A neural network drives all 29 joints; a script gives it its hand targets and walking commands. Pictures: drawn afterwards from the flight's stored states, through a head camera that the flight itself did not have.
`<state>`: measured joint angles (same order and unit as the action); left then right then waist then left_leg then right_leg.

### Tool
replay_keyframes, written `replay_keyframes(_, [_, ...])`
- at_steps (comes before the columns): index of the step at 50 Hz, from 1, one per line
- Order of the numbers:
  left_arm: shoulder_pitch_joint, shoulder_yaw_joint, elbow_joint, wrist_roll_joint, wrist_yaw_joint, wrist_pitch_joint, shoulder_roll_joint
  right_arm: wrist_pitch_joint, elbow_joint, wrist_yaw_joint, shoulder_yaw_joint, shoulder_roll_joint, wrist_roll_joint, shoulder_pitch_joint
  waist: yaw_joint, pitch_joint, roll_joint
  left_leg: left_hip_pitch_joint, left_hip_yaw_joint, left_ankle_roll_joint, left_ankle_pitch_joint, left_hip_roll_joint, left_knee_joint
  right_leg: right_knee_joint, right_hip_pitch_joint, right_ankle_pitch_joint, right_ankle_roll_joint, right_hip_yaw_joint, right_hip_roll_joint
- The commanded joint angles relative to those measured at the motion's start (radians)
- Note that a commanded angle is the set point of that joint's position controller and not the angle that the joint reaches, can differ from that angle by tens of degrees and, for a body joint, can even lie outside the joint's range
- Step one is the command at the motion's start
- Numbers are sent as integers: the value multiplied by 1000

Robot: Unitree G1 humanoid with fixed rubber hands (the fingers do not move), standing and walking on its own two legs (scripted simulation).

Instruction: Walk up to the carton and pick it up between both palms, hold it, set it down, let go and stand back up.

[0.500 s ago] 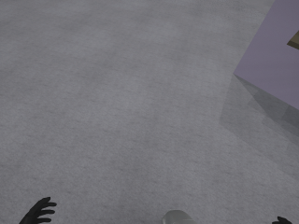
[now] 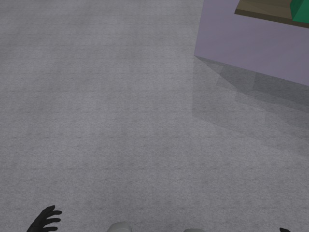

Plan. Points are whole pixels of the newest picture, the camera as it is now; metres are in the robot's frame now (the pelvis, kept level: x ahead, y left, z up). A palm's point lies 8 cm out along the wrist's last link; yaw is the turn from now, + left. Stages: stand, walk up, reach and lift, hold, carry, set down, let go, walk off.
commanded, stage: walk up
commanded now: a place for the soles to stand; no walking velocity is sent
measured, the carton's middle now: out of the picture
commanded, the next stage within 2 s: none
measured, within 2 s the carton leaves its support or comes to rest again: neither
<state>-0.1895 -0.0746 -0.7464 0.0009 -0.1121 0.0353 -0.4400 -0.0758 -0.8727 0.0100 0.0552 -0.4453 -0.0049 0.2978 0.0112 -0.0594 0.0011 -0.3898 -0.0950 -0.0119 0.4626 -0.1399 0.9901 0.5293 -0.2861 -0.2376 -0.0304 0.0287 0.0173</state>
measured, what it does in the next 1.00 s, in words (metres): walks ahead, turning right: left foot, then right foot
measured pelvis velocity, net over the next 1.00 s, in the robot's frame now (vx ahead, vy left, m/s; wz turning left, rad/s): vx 0.39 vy -0.17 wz -0.41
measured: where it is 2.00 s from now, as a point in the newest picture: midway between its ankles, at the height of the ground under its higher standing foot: (230, 152)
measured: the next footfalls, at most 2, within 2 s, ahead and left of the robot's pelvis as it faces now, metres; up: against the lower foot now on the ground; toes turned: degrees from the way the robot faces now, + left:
left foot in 0.16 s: +0.21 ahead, +0.10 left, +0.00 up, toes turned +3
right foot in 0.62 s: +0.33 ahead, -0.27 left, +0.00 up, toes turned -20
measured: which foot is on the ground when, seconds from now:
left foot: up 0.00-0.14, down 0.16-0.62, up 0.64-0.92, down 0.94-1.00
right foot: down 0.00-0.16, up 0.18-0.60, down 0.62-0.94, up 0.96-1.00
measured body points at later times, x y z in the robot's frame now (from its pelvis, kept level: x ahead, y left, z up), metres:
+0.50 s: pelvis +0.19 -0.05 +0.01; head +0.23 -0.01 +0.45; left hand +0.43 +0.21 -0.11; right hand +0.11 -0.41 -0.04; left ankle +0.17 +0.10 -0.73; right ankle +0.28 -0.26 -0.69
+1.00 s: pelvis +0.39 -0.17 -0.02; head +0.41 -0.14 +0.43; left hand +0.58 +0.10 -0.14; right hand +0.31 -0.52 -0.09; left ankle +0.50 -0.11 -0.73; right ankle +0.31 -0.26 -0.70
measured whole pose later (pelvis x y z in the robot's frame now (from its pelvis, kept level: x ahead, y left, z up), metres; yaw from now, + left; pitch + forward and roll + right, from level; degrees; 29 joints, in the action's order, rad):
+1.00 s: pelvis +0.39 -0.17 -0.02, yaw -23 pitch -2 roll +0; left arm -0.32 -0.07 -0.80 -0.03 -0.08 0.02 -0.46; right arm -0.13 -0.84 -0.01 0.06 -0.45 -0.02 0.34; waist 0.01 -0.05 0.07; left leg -0.41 -0.16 -0.05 0.25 -0.08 0.69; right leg 0.98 -0.36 -0.46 -0.06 0.08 0.08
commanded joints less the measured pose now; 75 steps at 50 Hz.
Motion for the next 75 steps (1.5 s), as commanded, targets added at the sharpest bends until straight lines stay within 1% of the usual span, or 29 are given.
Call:
replay_keyframes(1, [52,-87,101,-6,15,-22,-241,-28,52,-19,79,-254,-10,85,-20,73,163,-85,14,10,-18,35,-135,-194,90,111,-200,220,-133])
replay_keyframes(5, [59,-74,121,-19,-5,-30,-223,-39,49,-26,73,-213,-10,61,-12,37,205,46,-8,6,-168,46,-276,-268,-107,-225,-194,263,-135])
replay_keyframes(8, [137,-44,146,-27,-6,-28,-173,-62,-1,-45,104,-273,-23,261,-172,94,-8,494,60,-19,-287,15,-462,33,-412,-238,-109,204,-33])
replay_keyframes(9, [96,-19,147,-19,3,-34,-90,-71,5,-56,129,-371,-41,310,-188,130,-275,579,443,-83,127,-244,-698,385,-545,-282,-44,79,133])
replay_keyframes(10, [31,-33,119,-32,11,-29,-162,-74,46,-55,127,-409,-25,201,-113,104,-163,455,696,-123,331,-411,-851,574,-525,-240,-14,128,98])
replay_keyframes(11, [-23,-49,94,-47,12,-30,-243,-74,67,-53,113,-412,10,116,-68,96,-34,395,718,-178,373,-449,-867,635,-493,-194,1,157,22])
replay_keyframes(16, [-28,-62,33,-28,-24,-29,-214,-77,56,-47,72,-287,-6,32,-30,6,-110,267,140,-132,-116,-212,-782,519,-380,17,53,88,-106])
replay_keyframes(20, [68,-41,68,-9,-43,-27,-154,-74,57,-38,81,-291,-16,44,-53,-20,-170,284,-44,-134,-364,-155,-755,342,-381,103,48,26,-106])
replay_keyframes(29, [106,-47,30,-15,-46,-31,-161,-49,46,-37,104,-349,-24,8,-9,67,-146,278,-126,-136,-480,-229,-577,82,-52,22,-25,-84,-86])
replay_keyframes(31, [-88,-78,-44,-29,-15,-45,-236,-40,38,-36,80,-265,-21,74,75,188,104,154,-169,-107,-542,-120,-126,-8,273,-7,-74,-113,22])
replay_keyframes(32, [-171,-101,-35,-27,8,-42,-295,-32,42,-32,48,-181,-24,129,110,197,286,-85,-144,-76,-63,-29,83,-87,414,-141,-100,119,-113])
replay_keyframes(33, [-151,-116,1,-11,21,-36,-380,-35,99,-28,44,-184,11,118,111,207,427,-378,-81,-26,132,106,234,-247,520,-169,-246,631,-317])
replay_keyframes(34, [-140,-113,-5,14,28,-31,-357,-38,87,-35,50,-267,14,20,113,180,253,-343,54,-26,99,10,240,-266,432,-149,-297,639,-359])
replay_keyframes(35, [-84,-102,3,27,44,-32,-296,-40,80,-29,50,-273,26,2,91,119,102,-330,62,-34,-5,-7,232,-219,395,118,-263,447,-298])
replay_keyframes(39, [-20,-67,47,2,50,-63,-206,-36,27,-19,49,-227,-7,128,-27,20,143,-78,54,-11,-38,-12,-15,-156,40,349,-209,160,-181])
replay_keyframes(45, [21,-57,106,-25,21,-54,-223,-48,35,-19,75,-206,-5,140,-54,48,141,245,-36,-14,-287,61,-375,-136,-193,-159,-176,165,-153])
replay_keyframes(47, [51,-14,125,-31,26,-55,-129,-60,-6,-37,119,-302,-33,358,-199,98,-133,553,120,-57,-143,-23,-492,265,-436,-165,-106,92,-10])
replay_keyframes(48, [-25,1,122,-27,35,-58,-66,-66,12,-49,128,-373,-42,364,-168,107,-271,544,557,-131,198,-296,-688,548,-559,-295,-48,50,104])
replay_keyframes(49, [-66,-22,106,-31,42,-50,-178,-67,61,-46,122,-412,0,229,-113,81,-160,419,777,-216,430,-428,-849,650,-554,-272,-35,118,39])
replay_keyframes(51, [-45,-45,55,-34,32,-53,-241,-68,81,-45,95,-331,19,107,-50,-12,36,298,586,-214,233,-351,-789,649,-492,-167,-8,172,-37])
replay_keyframes(54, [-125,-51,-5,-24,15,-44,-213,-77,74,-46,69,-284,5,48,-8,-15,-80,242,231,-176,-105,-225,-761,588,-395,-59,29,115,-79])
replay_keyframes(59, [-12,-53,37,-23,-24,-29,-175,-73,69,-38,86,-308,-12,67,-25,-24,-157,216,36,-163,-144,-156,-759,379,-342,50,48,34,-115])
replay_keyframes(67, [64,-66,34,-20,-27,-34,-166,-58,71,-36,101,-352,-15,60,-8,61,-172,194,-39,-148,-363,-202,-595,131,-63,32,-9,-74,-101])
replay_keyframes(69, [-123,-90,-33,-28,-6,-42,-211,-42,63,-43,85,-292,-18,97,83,143,62,119,-70,-112,-444,-140,-187,8,218,-12,-33,-62,-35])
replay_keyframes(70, [-213,-112,-45,-35,16,-52,-282,-37,69,-36,41,-190,-8,155,126,171,283,-76,-78,-77,-203,-31,53,-103,349,-106,-62,92,-113])
replay_keyframes(71, [-201,-119,-2,-33,33,-55,-356,-32,105,-36,29,-149,5,175,106,140,439,-327,-38,-35,105,78,200,-245,389,-166,-132,486,-320])
replay_keyframes(72, [-156,-118,7,-6,34,-49,-347,-26,90,-47,46,-249,13,131,95,146,325,-357,38,-34,90,41,271,-287,349,-209,-204,578,-361])
replay_keyframes(73, [-124,-108,22,6,43,-49,-319,-22,84,-42,41,-259,25,94,81,89,203,-332,80,-37,20,4,271,-268,273,-141,-229,454,-332])
replay_keyframes(75, [-86,-87,31,-2,59,-64,-238,-21,58,-34,41,-236,23,132,22,34,134,-227,89,-27,-78,-17,157,-197,138,94,-165,261,-245])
